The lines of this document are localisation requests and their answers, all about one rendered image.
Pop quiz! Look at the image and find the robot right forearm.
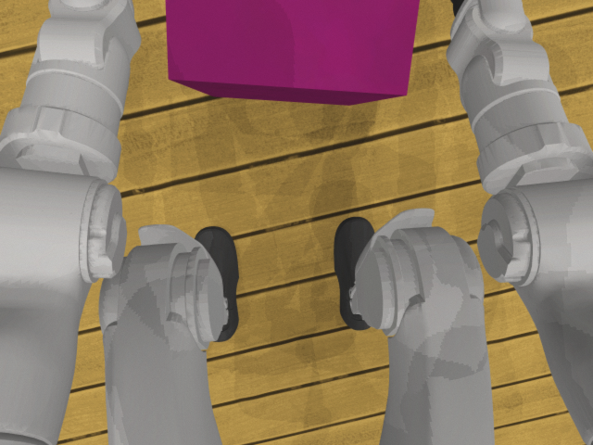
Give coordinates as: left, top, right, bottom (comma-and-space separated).
446, 0, 593, 195

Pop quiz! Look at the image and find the robot left forearm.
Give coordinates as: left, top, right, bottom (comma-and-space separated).
0, 0, 141, 183

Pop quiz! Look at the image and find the left robot upper arm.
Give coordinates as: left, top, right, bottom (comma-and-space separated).
0, 167, 127, 445

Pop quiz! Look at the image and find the right robot shin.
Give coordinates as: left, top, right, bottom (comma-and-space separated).
349, 208, 485, 328

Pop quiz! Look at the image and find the right robot upper arm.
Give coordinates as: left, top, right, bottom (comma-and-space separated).
477, 178, 593, 445

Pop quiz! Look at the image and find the robot right foot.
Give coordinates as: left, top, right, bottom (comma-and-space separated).
334, 217, 374, 330

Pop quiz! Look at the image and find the carton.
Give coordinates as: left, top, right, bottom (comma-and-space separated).
166, 0, 420, 106

